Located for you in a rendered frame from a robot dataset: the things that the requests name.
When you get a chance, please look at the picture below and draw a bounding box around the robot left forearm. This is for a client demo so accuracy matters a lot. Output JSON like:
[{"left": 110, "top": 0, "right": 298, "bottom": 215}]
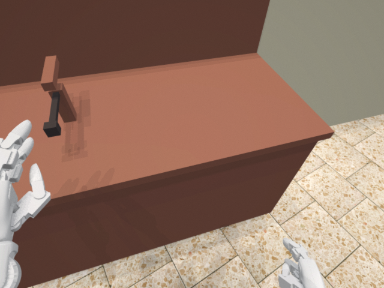
[{"left": 0, "top": 241, "right": 22, "bottom": 288}]

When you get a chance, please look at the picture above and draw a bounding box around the tap lever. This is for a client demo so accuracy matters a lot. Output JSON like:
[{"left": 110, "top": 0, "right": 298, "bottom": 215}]
[{"left": 43, "top": 92, "right": 61, "bottom": 137}]

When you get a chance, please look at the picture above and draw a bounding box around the counter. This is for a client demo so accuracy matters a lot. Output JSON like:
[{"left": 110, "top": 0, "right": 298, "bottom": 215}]
[{"left": 0, "top": 0, "right": 335, "bottom": 288}]

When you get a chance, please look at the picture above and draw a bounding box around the robot left hand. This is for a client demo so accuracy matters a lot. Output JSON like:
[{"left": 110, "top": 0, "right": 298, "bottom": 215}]
[{"left": 0, "top": 120, "right": 51, "bottom": 242}]

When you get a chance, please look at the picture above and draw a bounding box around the robot right hand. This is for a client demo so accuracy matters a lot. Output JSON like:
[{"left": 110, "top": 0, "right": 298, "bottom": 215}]
[{"left": 278, "top": 238, "right": 325, "bottom": 288}]

